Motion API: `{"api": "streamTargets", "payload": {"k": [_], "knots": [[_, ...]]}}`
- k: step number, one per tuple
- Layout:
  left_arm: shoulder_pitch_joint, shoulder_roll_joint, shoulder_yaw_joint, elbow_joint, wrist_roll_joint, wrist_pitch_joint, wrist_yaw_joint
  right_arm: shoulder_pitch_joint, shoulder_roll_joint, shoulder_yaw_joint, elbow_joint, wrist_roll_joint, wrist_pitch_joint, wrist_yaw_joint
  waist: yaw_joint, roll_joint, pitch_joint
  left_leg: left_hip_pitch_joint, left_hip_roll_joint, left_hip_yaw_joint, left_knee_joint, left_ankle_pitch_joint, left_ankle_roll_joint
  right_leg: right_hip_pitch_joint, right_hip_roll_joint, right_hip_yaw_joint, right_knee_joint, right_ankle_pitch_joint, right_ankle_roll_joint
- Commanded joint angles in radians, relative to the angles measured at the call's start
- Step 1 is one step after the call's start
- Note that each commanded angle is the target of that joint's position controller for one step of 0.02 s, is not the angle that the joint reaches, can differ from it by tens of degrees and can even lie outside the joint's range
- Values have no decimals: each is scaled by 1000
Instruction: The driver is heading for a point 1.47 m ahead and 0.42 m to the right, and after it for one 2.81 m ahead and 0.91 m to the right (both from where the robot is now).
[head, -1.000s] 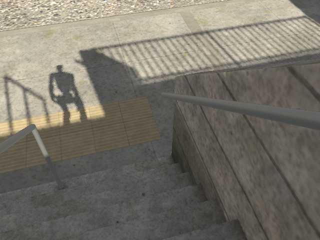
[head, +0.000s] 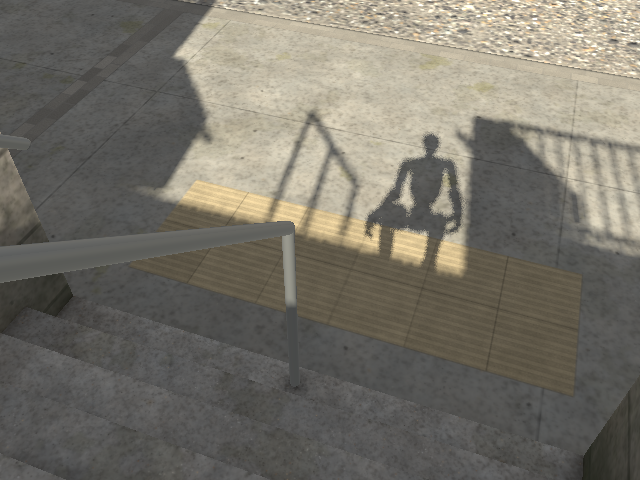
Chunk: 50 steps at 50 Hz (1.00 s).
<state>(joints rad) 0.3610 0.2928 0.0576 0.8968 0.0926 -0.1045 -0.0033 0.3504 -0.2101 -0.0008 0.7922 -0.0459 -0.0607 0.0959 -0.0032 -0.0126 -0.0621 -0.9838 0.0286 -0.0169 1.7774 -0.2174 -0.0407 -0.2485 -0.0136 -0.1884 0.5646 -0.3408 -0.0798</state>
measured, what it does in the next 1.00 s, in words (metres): goes down, turning right: left foot, then right foot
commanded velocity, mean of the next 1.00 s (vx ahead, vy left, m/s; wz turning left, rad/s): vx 0.22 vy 0.00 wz -0.32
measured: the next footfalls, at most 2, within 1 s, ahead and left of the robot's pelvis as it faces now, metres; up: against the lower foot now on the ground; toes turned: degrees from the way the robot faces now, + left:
left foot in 0.14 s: +0.07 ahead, +0.12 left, +0.00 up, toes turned +5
right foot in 0.68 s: +0.02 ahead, -0.15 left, +0.00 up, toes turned -10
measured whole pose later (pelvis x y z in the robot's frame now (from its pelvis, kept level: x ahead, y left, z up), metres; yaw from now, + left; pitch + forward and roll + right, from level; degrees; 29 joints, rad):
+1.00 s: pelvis +0.20 -0.10 -0.18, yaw -23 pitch +1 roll -3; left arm 0.52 0.19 -0.04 0.89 0.04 -0.11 -0.08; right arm 0.17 -0.20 0.01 0.78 -0.12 -0.10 0.07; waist 0.03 0.05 -0.03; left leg -0.31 0.05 0.05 0.50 -0.07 0.07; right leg -0.50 0.22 0.05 1.80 -0.80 -0.02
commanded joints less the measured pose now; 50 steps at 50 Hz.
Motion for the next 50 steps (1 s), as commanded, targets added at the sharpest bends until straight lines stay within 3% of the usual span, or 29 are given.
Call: {"api": "streamTargets", "payload": {"k": [1,3,6,7,8,9,10,11,13,18,22,24,27,32,34,35,36,37,39,40,41,43,44,45,46,47,48,49,50], "knots": [[0,76,-15,-41,6,-39,13,183,2,-9,58,8,4,43,-47,-18,115,190,54,17,-432,421,-3,-271,-230,38,-81,869,-99],[-63,96,-26,-34,-28,-40,-39,211,-46,-43,126,4,6,44,-93,-124,69,396,45,30,-532,457,-29,-354,-178,48,7,864,23],[-311,177,-21,-108,-37,-28,-113,306,-92,-81,174,4,-20,-6,-194,-90,1,694,15,54,-537,219,-83,-430,-236,133,144,974,59],[-248,178,-14,-91,-101,-18,-130,174,-72,-72,149,42,-34,-13,-149,-37,45,633,4,107,-947,117,-98,-254,-195,133,126,813,99],[-19,98,-18,-5,-183,40,-21,8,-9,-23,86,68,33,-101,-46,4,0,679,-71,136,-1239,98,-28,-17,-191,52,210,940,28],[108,87,-19,-19,-170,61,22,37,-88,-37,97,63,43,-133,4,181,-66,859,104,-43,-1026,744,48,-123,-136,89,418,822,40],[230,118,4,-12,-92,33,-87,14,-79,-28,133,83,7,-41,121,117,-189,888,137,-105,-998,601,203,-137,-134,199,232,280,155],[54,151,14,-53,-105,31,-123,-52,-139,-50,130,55,-17,-8,69,-31,27,692,69,-35,-1093,313,102,-148,-99,169,91,162,138],[53,175,30,-17,-108,15,-100,-58,-223,-79,143,44,-12,23,66,46,80,585,99,-22,-1168,72,105,-55,-18,97,27,-41,166],[-84,115,51,-80,-63,27,-6,72,-205,-124,144,21,-9,-81,-54,100,78,699,206,-83,-1218,-250,225,-154,13,201,30,-128,-7],[-218,-36,15,-111,-46,-5,27,394,-138,-116,212,-29,-27,-133,-211,177,119,1013,452,-447,-1473,-499,375,-624,37,231,345,-260,34],[-208,-35,8,-76,-35,-6,18,315,-112,-102,194,-10,-23,-138,-160,93,148,893,430,-316,-1491,-432,323,-589,-12,208,390,-199,31],[70,2,15,54,-11,3,-62,182,-32,-60,170,-64,-6,-100,-26,100,136,446,338,-24,-1334,-308,242,-246,28,170,805,-20,0],[77,37,30,2,13,13,-51,-51,-208,-91,153,-63,-57,-88,36,97,99,292,309,118,-1010,-394,159,-50,72,112,750,-55,33],[382,68,62,102,-1,-23,-36,-211,-349,-137,104,-43,-74,-74,246,-182,88,212,132,278,-507,-398,153,206,177,-35,73,-60,73],[590,199,69,193,16,-73,-18,-269,-289,-148,2,-62,-66,-56,239,-315,89,-8,-81,216,-116,-524,144,329,63,446,36,398,-33],[616,257,62,181,-4,-108,-41,-248,-84,-83,-58,-41,-89,-44,168,-194,-13,-155,-110,-11,-69,-516,127,476,-100,742,90,889,-114],[557,218,53,156,-54,-120,-74,-323,-33,-56,-102,12,-101,-35,183,-86,98,-433,-103,-125,-157,-505,85,452,-257,1042,103,677,-280],[258,97,18,89,-56,-87,-95,-303,-97,-56,-46,19,-90,-50,73,20,199,-522,26,-212,-273,-346,10,245,-285,1108,222,528,-360],[98,9,-13,49,-47,-53,-90,-196,-91,-43,27,-8,-71,-65,-12,77,175,-285,57,-176,-356,-189,0,-55,-227,964,271,476,-312],[9,-173,-73,-14,-31,-22,-57,-32,-3,7,99,-94,-63,-68,-53,128,148,22,74,-160,-602,220,-2,-350,-99,699,398,387,-207],[-50,-104,-79,-101,-25,-26,-7,150,1,28,124,-65,-51,-31,-125,80,56,894,11,18,-813,884,27,-923,204,277,483,-61,-33],[-126,-11,-70,-119,-23,-42,-11,101,12,16,100,-47,-44,-16,-159,-55,70,1147,21,65,-836,856,17,-1086,215,220,472,-226,0],[-129,64,-60,-112,-23,-58,-21,88,-37,6,54,-40,-27,-12,-185,-14,115,1234,18,79,-872,738,17,-1095,177,304,535,-253,-29],[-142,97,-57,-125,-25,-73,-34,230,-61,-6,70,-103,-14,-17,-282,18,116,1421,-36,128,-727,645,4,-1188,151,421,686,-195,-54],[-177,144,-38,-156,-62,-82,-46,405,-151,-35,113,-89,-4,-30,-351,201,162,1418,51,6,-1186,531,70,-1040,110,442,874,-97,29],[-94,158,-39,-146,-119,-40,-46,493,-209,-55,176,-74,10,-42,-331,257,237,1222,49,72,-1813,524,137,-666,194,378,1055,-93,108],[90,52,-68,-92,-49,-6,-104,484,-280,-88,213,-83,7,-47,-177,197,50,1470,251,-127,-1467,906,298,-680,216,466,1454,-339,69],[428,-76,-69,-42,-50,-3,-126,216,-304,-82,91,-61,8,-28,60,193,-285,1601,466,-263,-979,1710,547,-858,139,353,1644,-474,64]]}}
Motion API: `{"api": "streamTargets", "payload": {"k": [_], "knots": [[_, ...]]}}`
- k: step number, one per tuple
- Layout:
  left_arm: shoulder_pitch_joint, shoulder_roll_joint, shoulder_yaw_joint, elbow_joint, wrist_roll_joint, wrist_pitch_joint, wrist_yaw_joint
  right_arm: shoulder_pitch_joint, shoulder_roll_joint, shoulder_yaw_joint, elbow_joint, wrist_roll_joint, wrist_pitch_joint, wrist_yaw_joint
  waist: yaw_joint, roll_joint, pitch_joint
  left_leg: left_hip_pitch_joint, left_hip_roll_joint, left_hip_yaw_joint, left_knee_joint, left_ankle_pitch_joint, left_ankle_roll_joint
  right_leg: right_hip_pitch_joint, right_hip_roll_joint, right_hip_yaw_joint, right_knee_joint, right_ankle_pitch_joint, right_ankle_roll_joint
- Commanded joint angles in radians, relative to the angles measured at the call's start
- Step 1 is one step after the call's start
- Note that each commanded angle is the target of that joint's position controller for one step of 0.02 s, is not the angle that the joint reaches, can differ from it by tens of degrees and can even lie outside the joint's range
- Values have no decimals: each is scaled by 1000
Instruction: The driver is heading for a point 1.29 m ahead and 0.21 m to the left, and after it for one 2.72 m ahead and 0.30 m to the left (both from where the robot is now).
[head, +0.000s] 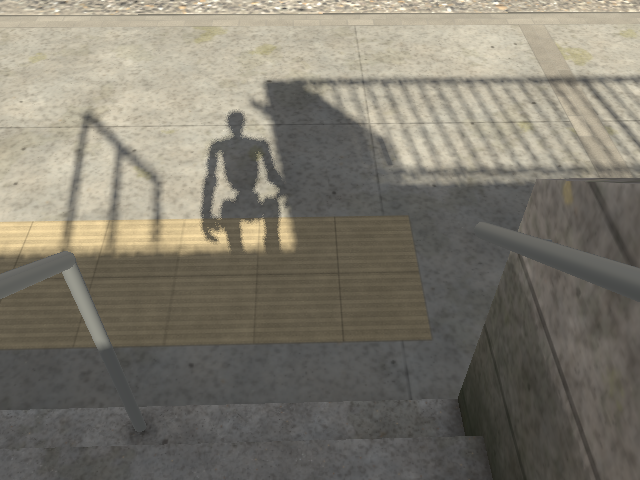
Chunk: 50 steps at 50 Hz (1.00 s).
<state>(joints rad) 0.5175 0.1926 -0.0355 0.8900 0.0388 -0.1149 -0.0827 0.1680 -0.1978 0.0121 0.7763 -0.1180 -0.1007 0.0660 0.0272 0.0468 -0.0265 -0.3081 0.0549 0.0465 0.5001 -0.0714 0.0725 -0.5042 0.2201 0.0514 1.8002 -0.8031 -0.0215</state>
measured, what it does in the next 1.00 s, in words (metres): goes down, turning left: right foot, then left foot 0.20 m lower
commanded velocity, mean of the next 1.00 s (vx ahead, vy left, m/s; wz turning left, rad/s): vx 0.35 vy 0.00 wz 0.17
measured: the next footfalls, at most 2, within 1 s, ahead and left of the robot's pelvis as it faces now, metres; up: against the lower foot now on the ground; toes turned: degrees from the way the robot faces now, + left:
right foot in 0.30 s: +0.10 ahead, -0.16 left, +0.00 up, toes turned -9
left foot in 0.86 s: +0.30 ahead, +0.05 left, -0.20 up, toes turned +16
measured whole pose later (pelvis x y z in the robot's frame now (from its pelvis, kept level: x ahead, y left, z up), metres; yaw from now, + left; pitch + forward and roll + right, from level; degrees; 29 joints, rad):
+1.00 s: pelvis +0.30 -0.05 -0.23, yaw +15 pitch +0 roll +2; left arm 0.34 0.24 0.03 1.01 0.08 -0.08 -0.07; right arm 0.41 -0.23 -0.05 1.12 -0.08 -0.08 0.08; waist 0.00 -0.02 0.01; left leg -0.24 -0.07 0.04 0.53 -0.28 0.08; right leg -0.74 -0.07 0.07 1.72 -0.39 -0.06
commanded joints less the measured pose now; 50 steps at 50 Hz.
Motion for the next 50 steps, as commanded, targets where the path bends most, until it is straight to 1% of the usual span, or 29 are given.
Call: {"api": "streamTargets", "payload": {"k": [1,3,4,6,7,9,10,12,14,15,16,17,18,19,21,24,27,29,32,35,38,39,40,41,43,45,47,49,50], "knots": [[234,79,29,-92,-6,33,-36,296,-284,-101,58,-28,49,14,-4,9,-292,756,468,-365,257,1622,454,-697,-120,96,466,10,31],[-90,90,20,-248,5,84,17,176,-236,-92,24,12,42,5,-33,-23,-164,435,524,-525,108,928,411,-874,-232,124,337,218,101],[-133,-17,-18,-250,56,111,33,211,-45,-32,71,7,24,-52,-33,-105,-6,253,407,-330,49,730,294,-877,-331,141,-15,562,89],[95,4,-3,-104,64,119,-25,256,62,5,151,48,-16,-94,38,-14,100,-252,197,-98,47,413,188,-459,-329,2,-333,902,47],[103,-33,-5,-42,44,116,-66,197,63,31,177,47,-32,-73,86,25,129,-531,134,-30,34,136,116,-185,-353,-30,-369,1039,52],[14,65,16,-67,68,104,-82,191,-189,-31,195,9,-42,-48,25,51,115,-671,156,-80,-13,-358,153,-61,-260,-123,-218,970,14],[8,111,36,-75,77,92,-80,157,-225,-33,188,1,-47,-47,48,11,83,-631,194,-100,30,-416,156,-58,-252,-98,-207,892,-20],[-110,177,58,-124,87,69,-22,189,-237,-44,208,19,-58,-40,-11,45,48,-348,292,-244,74,-426,177,-222,-266,-60,-260,639,-22],[-434,156,30,-264,69,40,32,159,-258,-81,163,109,-54,-78,-137,12,13,14,312,-393,65,-626,153,-394,-310,-36,-933,255,37],[-282,115,23,-184,46,30,54,183,-250,-68,185,46,-41,-67,-94,54,-9,-185,323,-436,80,-618,158,-88,-273,-51,-746,416,21],[-4,159,46,-110,-2,-5,60,95,-260,-83,161,46,-32,-41,43,-31,-49,-339,213,-272,322,-400,148,234,-186,-92,-913,409,15],[174,283,83,-31,-8,-33,58,205,-144,-67,160,42,-40,-27,63,-415,-161,-599,-1,-7,848,-313,19,546,-330,161,-1103,718,-152],[356,311,79,7,35,-66,25,179,-64,-37,101,59,-62,-18,95,-404,-178,-939,-157,-92,1060,-454,-2,745,-467,486,-1186,1077,-270],[436,265,84,51,62,-70,-14,2,-98,-51,40,93,-65,-33,190,-206,-6,-1151,-211,-259,1006,-426,0,690,-545,692,-1246,1009,-318],[92,137,57,30,47,-24,-59,59,-121,-56,97,96,-31,-72,-4,-86,78,-1103,-38,-310,954,-223,-12,378,-611,556,-1237,774,-366],[-286,-157,-16,-54,42,6,2,362,-29,-19,265,-36,30,-40,-161,-26,18,-594,38,-211,856,292,-32,-157,-399,109,-1209,577,-202],[-160,5,-5,19,49,-25,68,223,-122,-68,196,11,23,32,-88,-45,-14,-450,3,-99,727,479,-36,-194,-361,-86,-1086,483,-162],[-20,17,-14,89,56,-28,86,61,-157,-77,145,28,19,24,12,-95,25,-594,20,-136,506,592,-55,33,-437,-3,-1014,400,-190],[266,-12,-12,232,38,-7,88,-101,-60,-39,107,42,43,16,115,-110,141,-647,35,-67,203,421,-34,171,-526,115,-1075,257,-222],[101,-18,-19,206,80,-21,59,-2,-58,-24,112,-8,55,7,-12,-128,111,-328,9,-31,407,489,-28,-64,-517,73,-972,473,-174],[57,63,17,183,22,1,94,-215,-118,-38,53,36,59,-5,88,-86,193,-315,13,49,-18,203,-51,117,-520,39,-931,410,-95],[54,101,27,216,30,16,92,-149,-63,-28,91,48,63,-7,64,-124,158,-237,29,31,-48,167,-41,182,-549,52,-880,419,-137],[62,84,22,253,91,14,62,91,-52,-31,168,25,73,-8,-36,-151,95,-42,65,-29,67,314,-5,138,-591,66,-773,644,-154],[10,56,23,251,52,27,53,141,-130,-67,186,25,75,-5,-65,-49,106,-29,62,-5,-194,164,-9,219,-552,42,-623,604,-134],[-7,168,64,301,72,55,5,461,-201,-121,326,48,65,0,-205,87,18,394,-10,140,-390,449,45,157,-344,-149,-54,593,-94],[-25,30,60,208,74,40,-70,672,-320,-156,375,46,62,4,-195,178,-196,981,149,-166,105,846,256,-503,-197,-96,374,45,-55],[-295,67,64,-36,-2,-17,-23,538,-239,-125,365,55,25,19,-171,21,-15,832,375,-483,15,242,340,-927,-265,60,220,114,36],[-169,6,40,7,49,9,29,304,37,-20,327,18,-3,26,7,-264,130,285,299,-319,-34,-23,224,-765,-426,146,-335,575,-67],[-109,24,58,78,70,30,33,224,80,7,272,60,-10,15,30,-219,184,-121,209,-223,-86,25,250,-381,-423,77,-682,857,-64]]}}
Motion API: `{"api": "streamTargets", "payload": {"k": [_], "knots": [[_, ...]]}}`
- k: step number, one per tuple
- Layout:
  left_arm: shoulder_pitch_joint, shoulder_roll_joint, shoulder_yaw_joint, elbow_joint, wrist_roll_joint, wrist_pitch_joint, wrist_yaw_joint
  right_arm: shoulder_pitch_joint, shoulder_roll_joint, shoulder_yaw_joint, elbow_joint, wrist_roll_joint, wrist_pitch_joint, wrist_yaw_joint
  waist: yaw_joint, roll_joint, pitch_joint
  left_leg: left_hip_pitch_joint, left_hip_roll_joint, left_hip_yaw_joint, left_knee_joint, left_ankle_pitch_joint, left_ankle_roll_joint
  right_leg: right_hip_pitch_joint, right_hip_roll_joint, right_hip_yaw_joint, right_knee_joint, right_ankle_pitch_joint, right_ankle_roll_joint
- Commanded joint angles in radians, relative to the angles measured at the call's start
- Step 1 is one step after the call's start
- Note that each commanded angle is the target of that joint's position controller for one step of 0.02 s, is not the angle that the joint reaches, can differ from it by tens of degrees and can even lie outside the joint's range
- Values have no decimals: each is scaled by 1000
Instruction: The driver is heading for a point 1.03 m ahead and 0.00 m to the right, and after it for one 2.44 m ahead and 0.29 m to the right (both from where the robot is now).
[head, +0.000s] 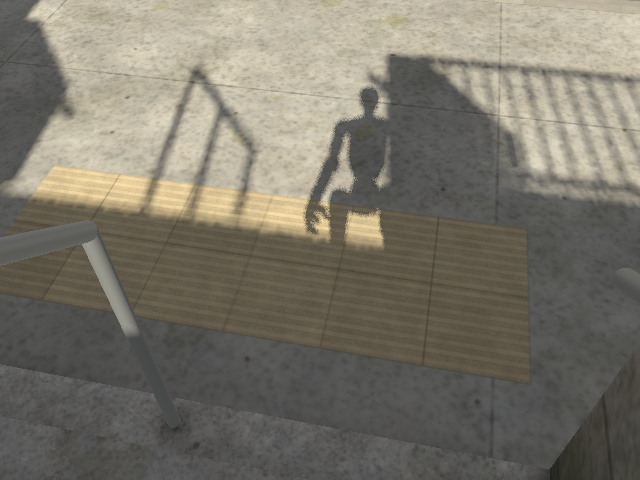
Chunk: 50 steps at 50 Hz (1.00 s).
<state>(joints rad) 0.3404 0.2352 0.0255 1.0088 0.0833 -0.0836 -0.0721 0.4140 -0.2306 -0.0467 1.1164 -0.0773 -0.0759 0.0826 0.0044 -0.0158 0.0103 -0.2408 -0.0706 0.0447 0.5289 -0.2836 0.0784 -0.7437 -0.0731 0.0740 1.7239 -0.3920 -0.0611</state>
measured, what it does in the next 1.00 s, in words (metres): goes down: right foot 0.21 m lower, then left foot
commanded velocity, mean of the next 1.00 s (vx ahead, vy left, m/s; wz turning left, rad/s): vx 0.24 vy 0.00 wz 0.28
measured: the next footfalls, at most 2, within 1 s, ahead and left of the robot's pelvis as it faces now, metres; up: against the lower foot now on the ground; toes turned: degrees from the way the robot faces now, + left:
right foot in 0.28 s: +0.23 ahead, -0.17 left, -0.21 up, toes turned +8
left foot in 0.60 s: +0.26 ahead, +0.04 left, -0.21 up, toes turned +13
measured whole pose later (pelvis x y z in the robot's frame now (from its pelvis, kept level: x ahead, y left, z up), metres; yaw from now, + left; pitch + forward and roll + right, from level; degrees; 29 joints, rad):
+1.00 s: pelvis +0.23 -0.11 -0.20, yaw +14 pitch -2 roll -1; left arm 0.16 0.25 -0.03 0.94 -0.02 0.03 -0.01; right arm 0.21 -0.23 0.05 0.83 0.02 0.03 0.02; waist 0.02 0.01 0.01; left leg -0.25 0.06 0.05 0.54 -0.25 -0.02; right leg -0.06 0.07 -0.12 0.43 -0.34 -0.08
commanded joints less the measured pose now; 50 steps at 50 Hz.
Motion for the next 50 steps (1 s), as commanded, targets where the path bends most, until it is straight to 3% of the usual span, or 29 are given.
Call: {"api": "streamTargets", "payload": {"k": [1,2,3,5,7,9,11,13,14,15,16,17,19,20,21,23,25,27,28,29,30,31,32,33,36,43,44,46,50], "knots": [[46,-38,1,-44,27,29,8,-5,23,61,-58,34,-46,-10,49,32,145,-413,213,-150,-97,185,234,101,-58,-51,-592,512,-16],[40,-70,-25,-37,41,29,-37,-7,-55,53,-66,17,-60,-11,59,143,90,-563,178,-142,-62,167,219,275,-42,-73,-479,617,3],[30,-42,-20,-42,57,24,-46,22,-16,74,-66,17,-72,-31,45,54,89,-507,187,-194,43,122,200,184,-78,38,-617,818,19],[-36,35,-19,-55,28,13,-22,142,-47,66,-53,10,-90,-59,-38,-21,42,-349,182,-250,211,42,167,134,-75,76,-927,1007,59],[-148,30,-29,-133,14,13,23,13,-44,88,-150,-22,-73,-63,-3,61,35,-654,137,-257,261,-185,155,498,-25,-22,-1001,935,96],[-83,37,-30,-172,42,27,43,25,-92,88,-220,-23,-63,-46,54,67,42,-632,153,-352,379,-185,155,576,-6,-55,-1010,723,106],[-10,68,-20,-196,25,31,29,22,-146,73,-270,4,-50,-54,78,5,65,-505,135,-413,563,-120,126,612,36,-69,-1263,625,88],[142,146,17,-121,-11,7,11,115,-175,68,-249,41,5,-29,109,-60,61,-277,38,-428,888,-152,70,732,-27,-73,-1726,770,8],[334,202,47,-71,25,-8,13,234,-96,85,-205,-15,9,28,134,-110,-44,-550,26,-374,1186,-9,15,1073,-109,-73,-1414,946,-110],[317,317,70,-86,32,-9,-2,496,36,73,-170,32,-9,62,-22,-298,-249,-938,-76,-125,1662,-559,-58,1365,-308,40,-953,1817,-311],[320,348,85,-126,52,1,-12,473,-17,78,-248,60,-17,55,15,-182,-301,-1102,-29,-93,1860,-535,-94,1345,-411,186,-920,2012,-393],[276,362,100,-102,34,10,-30,154,-46,74,-379,57,-4,23,79,-162,-106,-1348,19,-106,1817,-442,-132,1152,-455,406,-1077,1403,-407],[106,64,7,-112,17,12,-35,55,34,113,-409,36,12,-7,-48,96,96,-1195,218,-206,1458,-88,-73,661,-394,257,-1269,779,-282],[40,-32,-28,-117,-12,9,-29,168,60,117,-365,46,32,8,-145,70,119,-842,239,-164,1372,-44,-83,307,-326,116,-1313,896,-242],[7,-70,-31,-112,-15,-26,16,207,89,122,-337,31,42,20,-138,-1,157,-779,239,-129,1154,173,-66,194,-155,0,-1321,734,-197],[-71,8,-53,-124,-46,-69,47,175,3,92,-304,-7,59,66,-105,39,81,-461,192,-51,841,546,-100,-45,-46,-104,-1279,497,-157],[-80,154,-41,-114,-45,-73,41,111,-28,69,-335,23,59,84,-100,-36,-2,-347,165,-38,818,531,-132,-15,-62,-55,-1204,583,-113],[-150,196,-43,-129,-22,-65,20,138,-54,55,-350,35,44,62,-141,-49,-59,-284,167,-79,802,414,-170,119,-146,8,-1126,857,-82],[-197,182,-51,-149,-39,-57,11,123,-48,48,-371,46,37,50,-147,-49,-76,-305,181,-89,720,313,-189,235,-170,15,-1103,927,-52],[-149,160,-50,-137,-95,-43,2,25,-69,35,-394,56,25,43,-93,-37,-43,-326,177,-67,464,157,-201,351,-157,26,-1087,915,-20],[-123,145,-53,-127,-137,-26,-20,29,-46,42,-379,76,15,42,-89,-35,-41,-240,177,-48,282,185,-198,423,-130,43,-1071,905,10],[-48,165,-29,-138,-157,-13,-36,-44,-114,38,-375,85,1,32,-4,58,-94,-156,191,-73,173,469,-143,501,-44,-10,-1042,782,64],[131,202,2,-115,-124,-16,-33,-100,-154,46,-374,86,-3,38,102,76,-188,-95,202,-141,164,463,-59,562,-23,-4,-1087,634,85],[96,192,8,-122,-102,-18,-24,-132,-134,52,-371,78,3,41,102,82,-158,-108,196,-123,146,288,-46,575,-28,2,-1160,496,99],[-30,139,-7,-119,-101,-8,-14,-126,-139,47,-343,65,12,44,75,63,16,-253,195,-124,81,79,-69,582,18,-56,-1194,239,79],[-195,150,-5,-136,-83,-9,-6,-107,-132,68,-360,52,26,39,28,34,-51,-169,204,-73,86,221,-89,711,13,-25,-1239,607,34],[-132,68,-34,-112,-115,58,45,-133,-51,80,-359,128,62,-43,25,11,-201,34,222,-92,47,436,-76,738,-121,-34,-1260,936,50],[-143,105,-32,-110,-112,104,69,-160,-51,85,-344,120,91,-82,18,-24,-110,30,221,-86,35,424,-80,739,-113,-30,-1299,921,75],[-149,129,-35,-85,-104,132,69,-177,-73,77,-292,98,110,-78,12,-28,21,17,234,-101,-63,226,-75,691,-120,-10,-1421,628,68]]}}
